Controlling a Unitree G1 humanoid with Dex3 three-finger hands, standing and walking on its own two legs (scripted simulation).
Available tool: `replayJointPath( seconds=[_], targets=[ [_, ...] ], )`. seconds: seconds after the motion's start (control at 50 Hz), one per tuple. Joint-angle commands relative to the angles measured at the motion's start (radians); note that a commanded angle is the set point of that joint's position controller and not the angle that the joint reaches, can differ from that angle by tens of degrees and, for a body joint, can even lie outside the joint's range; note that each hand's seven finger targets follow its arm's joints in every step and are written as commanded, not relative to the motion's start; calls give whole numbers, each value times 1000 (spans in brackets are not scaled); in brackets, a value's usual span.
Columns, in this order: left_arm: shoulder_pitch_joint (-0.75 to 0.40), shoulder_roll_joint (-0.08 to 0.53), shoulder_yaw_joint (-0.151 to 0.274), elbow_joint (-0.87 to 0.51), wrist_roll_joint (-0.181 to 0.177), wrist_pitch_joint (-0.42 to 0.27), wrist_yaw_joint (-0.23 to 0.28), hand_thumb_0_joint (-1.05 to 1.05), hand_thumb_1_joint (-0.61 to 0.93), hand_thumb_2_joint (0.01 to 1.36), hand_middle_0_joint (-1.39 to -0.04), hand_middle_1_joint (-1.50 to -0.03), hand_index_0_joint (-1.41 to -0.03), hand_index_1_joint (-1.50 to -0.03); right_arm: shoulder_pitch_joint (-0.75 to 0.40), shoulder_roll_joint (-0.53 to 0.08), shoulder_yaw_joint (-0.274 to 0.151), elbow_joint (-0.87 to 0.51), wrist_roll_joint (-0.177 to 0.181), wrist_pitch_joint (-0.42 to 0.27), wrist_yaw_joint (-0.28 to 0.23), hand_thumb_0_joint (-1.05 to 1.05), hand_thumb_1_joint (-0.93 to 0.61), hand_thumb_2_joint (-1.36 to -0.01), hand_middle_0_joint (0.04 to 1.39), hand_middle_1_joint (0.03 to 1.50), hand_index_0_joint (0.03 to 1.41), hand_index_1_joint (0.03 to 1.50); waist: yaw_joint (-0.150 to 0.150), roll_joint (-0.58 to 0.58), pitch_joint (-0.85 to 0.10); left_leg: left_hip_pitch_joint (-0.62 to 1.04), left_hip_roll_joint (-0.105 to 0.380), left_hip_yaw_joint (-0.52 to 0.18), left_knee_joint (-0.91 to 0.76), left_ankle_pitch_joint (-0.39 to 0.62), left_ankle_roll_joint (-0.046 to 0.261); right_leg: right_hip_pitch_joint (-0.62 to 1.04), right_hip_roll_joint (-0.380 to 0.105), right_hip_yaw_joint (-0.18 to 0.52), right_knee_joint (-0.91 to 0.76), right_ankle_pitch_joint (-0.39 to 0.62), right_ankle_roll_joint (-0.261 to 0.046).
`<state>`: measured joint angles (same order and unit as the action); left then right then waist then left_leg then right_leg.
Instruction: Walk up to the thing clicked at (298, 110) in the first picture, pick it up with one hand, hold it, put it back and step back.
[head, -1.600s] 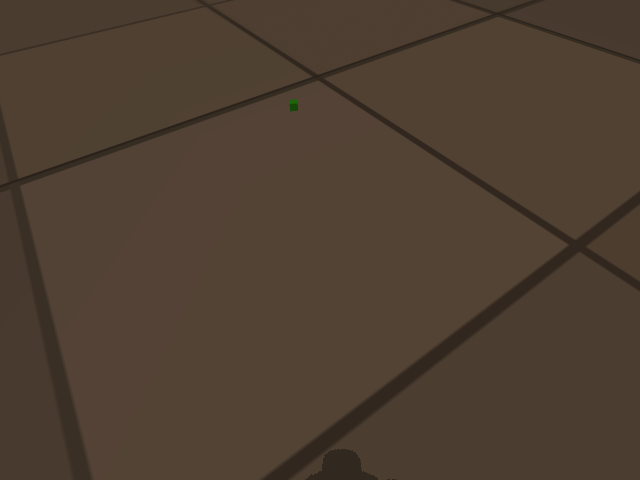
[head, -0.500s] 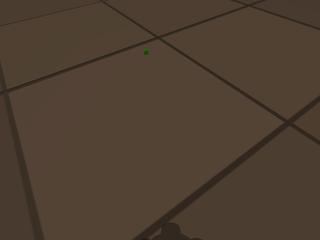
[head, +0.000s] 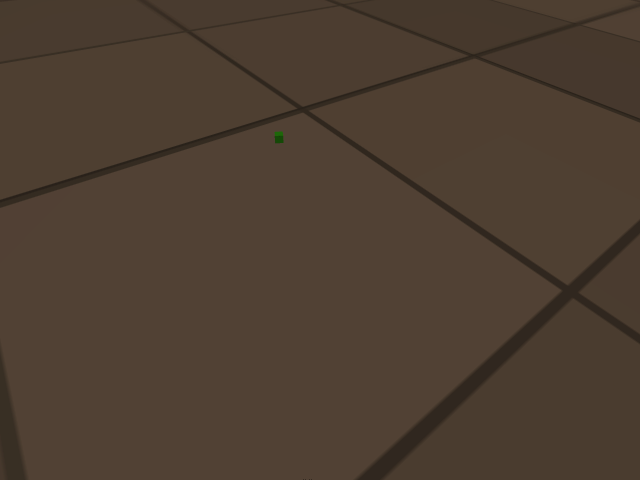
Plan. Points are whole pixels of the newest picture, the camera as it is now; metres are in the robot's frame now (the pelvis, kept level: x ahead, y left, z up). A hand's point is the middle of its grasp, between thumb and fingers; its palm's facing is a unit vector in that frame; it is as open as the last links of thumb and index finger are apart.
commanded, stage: walk up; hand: left
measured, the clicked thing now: (279, 137) +2.12 +0.26 -0.75
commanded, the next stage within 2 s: none
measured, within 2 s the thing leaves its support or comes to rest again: neither
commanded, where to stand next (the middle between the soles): +1.82 -0.02 m, yaw +2 degrees
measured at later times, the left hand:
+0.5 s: hand (223, 312) +0.44 +0.20 -0.12, palm faces -0.02 -0.94 -0.34, open 7.4 cm
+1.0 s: hand (219, 220) +0.71 +0.26 -0.15, palm faces -0.09 -0.94 -0.33, open 7.4 cm
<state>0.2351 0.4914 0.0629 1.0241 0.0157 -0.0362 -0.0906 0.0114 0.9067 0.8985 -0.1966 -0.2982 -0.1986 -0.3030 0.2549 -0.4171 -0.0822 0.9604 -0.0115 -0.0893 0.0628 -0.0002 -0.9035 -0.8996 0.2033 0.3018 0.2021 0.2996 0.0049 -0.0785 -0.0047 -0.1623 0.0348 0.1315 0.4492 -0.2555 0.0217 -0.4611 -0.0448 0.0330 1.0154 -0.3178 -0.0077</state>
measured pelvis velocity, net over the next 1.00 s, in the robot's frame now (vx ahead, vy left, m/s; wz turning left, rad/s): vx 0.62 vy -0.01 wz -0.03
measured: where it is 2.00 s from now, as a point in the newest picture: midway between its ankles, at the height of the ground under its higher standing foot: (337, 255)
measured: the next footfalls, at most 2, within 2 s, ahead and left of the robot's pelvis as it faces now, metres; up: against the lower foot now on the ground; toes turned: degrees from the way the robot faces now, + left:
right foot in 0.30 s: +0.39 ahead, -0.17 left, +0.00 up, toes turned -5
left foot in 0.76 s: +0.66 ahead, +0.11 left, +0.00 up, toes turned +7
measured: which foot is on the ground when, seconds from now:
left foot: down 0.00-0.34, up 0.36-0.74, down 0.76-1.00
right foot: up 0.00-0.28, down 0.30-0.78, up 0.80-1.00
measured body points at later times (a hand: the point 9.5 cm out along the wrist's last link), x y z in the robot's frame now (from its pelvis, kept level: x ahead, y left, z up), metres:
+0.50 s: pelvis +0.30 -0.05 -0.01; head +0.32 -0.07 +0.44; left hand +0.43 +0.25 -0.10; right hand +0.36 -0.37 -0.13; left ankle +0.26 +0.10 -0.66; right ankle +0.35 -0.16 -0.74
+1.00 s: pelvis +0.62 -0.01 +0.00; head +0.64 +0.01 +0.45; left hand +0.71 +0.31 -0.12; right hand +0.67 -0.33 -0.10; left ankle +0.62 +0.11 -0.74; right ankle +0.69 -0.17 -0.68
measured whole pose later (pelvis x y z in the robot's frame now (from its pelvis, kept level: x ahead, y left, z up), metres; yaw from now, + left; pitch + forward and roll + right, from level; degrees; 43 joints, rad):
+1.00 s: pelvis +0.62 -0.01 +0.00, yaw -2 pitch -2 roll +1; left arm 0.23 0.46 0.04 0.92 0.00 -0.06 -0.08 0.01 0.91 0.90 -0.20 -0.30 -0.20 -0.30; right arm 0.29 -0.38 -0.05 0.89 0.00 -0.10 0.06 0.00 -0.90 -0.90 0.21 0.30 0.20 0.30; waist -0.01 -0.08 0.07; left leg -0.16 0.04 0.15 0.44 -0.25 0.01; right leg -0.54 -0.11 0.01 0.94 -0.28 0.00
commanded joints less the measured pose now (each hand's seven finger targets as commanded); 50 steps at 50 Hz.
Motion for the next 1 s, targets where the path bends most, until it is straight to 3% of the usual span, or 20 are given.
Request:
replayJointPath(
  seconds=[0.0,0.08,0.2,0.24,0.28,0.3,0.32,0.34,0.38,0.42,0.52,0.62,0.7,0.72,0.74,0.76,0.78,0.8,0.86,0.98],
  targets=[
    [-76,185,43,-104,-6,-21,-27,0,900,900,-200,-300,-200,-300,-64,-292,-58,-90,9,-42,-12,0,-900,-900,200,300,200,300,3,215,105,19,258,-276,-378,-362,163,-192,-91,7,-113,110,38],
    [-207,162,43,-157,-2,-18,-39,0,900,900,-200,-300,-200,-300,-9,-299,-64,-80,14,-46,-10,0,-900,-900,200,300,200,300,-38,203,127,78,239,-212,-391,-248,152,-218,-104,-17,-251,224,27],
    [-353,105,29,-199,-5,-28,-34,0,900,900,-200,-300,-200,-300,83,-299,-65,-61,4,-33,-18,0,-900,-900,200,300,200,300,-74,175,95,185,219,-117,-279,190,133,-72,-51,-113,-464,277,-24],
    [-299,109,35,-182,-12,-28,-25,0,900,900,-200,-300,-200,-300,81,-298,-66,-67,-4,-24,-29,0,-900,-900,200,300,200,300,-35,161,54,184,212,-83,-146,362,123,47,-10,-140,-479,202,-44],
    [0,171,76,-101,-8,-34,1,0,900,900,-200,-300,-200,-300,91,-266,-48,-79,-18,-17,-34,0,-900,-900,200,300,200,300,112,70,-132,41,136,-5,303,483,72,484,42,-158,-491,127,-84],
    [168,254,109,-76,4,-37,21,0,900,900,-200,-300,-200,-300,148,-184,-21,-95,1,-16,-32,0,-900,-900,200,300,200,300,168,-141,-252,-190,64,-2,607,215,39,730,-124,109,-537,-169,-108],
    [172,341,126,-96,-11,-44,26,0,900,900,-200,-300,-200,-300,173,-171,-16,-125,27,-21,-35,0,-900,-900,200,300,200,300,141,-283,-293,-486,-63,-65,812,-223,10,916,-388,640,-716,-199,-239],
    [107,324,125,-126,-25,-45,32,0,900,900,-200,-300,-200,-300,77,-255,-30,-113,20,-23,-45,0,-900,-900,200,300,200,300,146,-114,-227,-531,15,-182,883,-207,15,805,-398,640,-735,-142,-265],
    [-13,241,94,-156,-33,-51,44,0,900,900,-200,-300,-200,-300,28,-236,-32,-95,28,-26,-31,0,-900,-900,200,300,200,300,81,-9,-73,-455,67,-206,822,-51,36,532,-284,323,-733,27,-213],
    [-79,185,76,-164,-31,-63,44,0,900,900,-200,-300,-200,-300,76,-216,-30,-77,15,-9,-18,0,-900,-900,200,300,200,300,8,-48,29,-372,106,-203,666,-5,30,312,-212,162,-793,-21,-164],
    [-93,188,72,-212,-17,-94,33,0,900,900,-200,-300,-200,-300,12,-201,-44,-106,-8,10,27,0,-900,-900,200,300,200,300,-6,-46,59,-404,128,-135,423,67,-34,225,-210,60,-882,-91,-221],
    [-72,210,71,-206,-10,-94,25,0,900,900,-200,-300,-200,-300,-126,-174,-46,-141,-8,-2,43,0,-900,-900,200,300,200,300,18,-16,66,-211,104,-89,146,256,-32,168,-174,-33,-839,-42,-181],
    [-67,200,59,-205,0,-78,33,0,900,900,-200,-300,-200,-300,63,-229,-72,-77,-12,-6,28,0,-900,-900,200,300,200,300,-84,110,-29,89,36,-28,122,88,15,157,-145,-77,-521,198,-146],
    [-7,156,40,-200,-4,-72,39,0,900,900,-200,-300,-200,-300,188,-270,-89,-46,-27,-14,14,0,-900,-900,200,300,200,300,-134,233,-92,267,34,-63,81,-32,56,66,-90,-115,-220,268,-117],
    [41,74,15,-212,-12,-69,42,0,900,900,-200,-300,-200,-300,297,-355,-115,-38,-42,-19,-6,0,-900,-900,200,300,200,300,-169,468,-151,406,239,-389,-4,-182,112,-127,17,-114,119,-4,-67],
    [63,128,28,-216,-38,-68,54,0,900,900,-200,-300,-200,-300,245,-397,-118,-79,-9,-23,-10,0,-900,-900,200,300,200,300,-139,391,-179,460,410,-849,-213,-247,220,-300,122,-14,229,-199,-53],
    [7,186,24,-202,-20,-70,64,0,900,900,-200,-300,-200,-300,173,-392,-123,-96,18,-21,-14,0,-900,-900,200,300,200,300,-122,247,-147,349,430,-828,-236,-254,234,-293,42,92,277,-152,-63],
    [10,199,22,-187,-27,-70,62,0,900,900,-200,-300,-200,-300,96,-342,-98,-123,25,-23,-21,0,-900,-900,200,300,200,300,-81,151,-96,275,377,-601,-190,-157,196,-267,-9,111,257,-63,-51],
    [64,168,29,-139,-32,-56,37,0,900,900,-200,-300,-200,-300,27,-261,-56,-134,23,-34,-27,0,-900,-900,200,300,200,300,-16,223,-13,59,264,-292,-196,81,149,-135,-73,55,91,11,-16],
    [-90,126,28,-198,-7,-39,-5,0,900,900,-200,-300,-200,-300,34,-272,-54,-149,13,-47,-19,0,-900,-900,200,300,200,300,-39,201,56,42,230,-152,-244,158,199,-126,-95,-44,-235,128,15]
  ],
)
